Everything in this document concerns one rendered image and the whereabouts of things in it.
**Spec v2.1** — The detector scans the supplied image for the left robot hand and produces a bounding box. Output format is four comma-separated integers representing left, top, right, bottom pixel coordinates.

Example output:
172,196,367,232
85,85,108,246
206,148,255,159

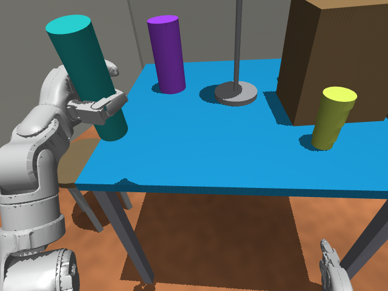
39,60,128,127

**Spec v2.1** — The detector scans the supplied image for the right robot hand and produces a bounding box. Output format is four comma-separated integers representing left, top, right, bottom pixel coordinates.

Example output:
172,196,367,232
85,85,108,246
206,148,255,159
319,239,353,291

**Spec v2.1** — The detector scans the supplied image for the left robot arm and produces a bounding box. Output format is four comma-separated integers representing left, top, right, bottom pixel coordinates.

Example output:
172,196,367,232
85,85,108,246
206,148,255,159
0,105,80,291

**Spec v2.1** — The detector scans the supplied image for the desk lamp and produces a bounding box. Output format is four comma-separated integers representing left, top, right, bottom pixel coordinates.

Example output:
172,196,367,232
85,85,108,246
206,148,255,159
215,0,258,107

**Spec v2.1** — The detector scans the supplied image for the stool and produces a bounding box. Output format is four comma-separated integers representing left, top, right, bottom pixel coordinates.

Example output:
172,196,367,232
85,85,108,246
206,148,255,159
57,138,133,233

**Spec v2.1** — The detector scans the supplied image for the table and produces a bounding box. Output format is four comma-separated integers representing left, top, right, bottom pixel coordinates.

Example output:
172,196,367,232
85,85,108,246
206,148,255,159
75,59,388,291

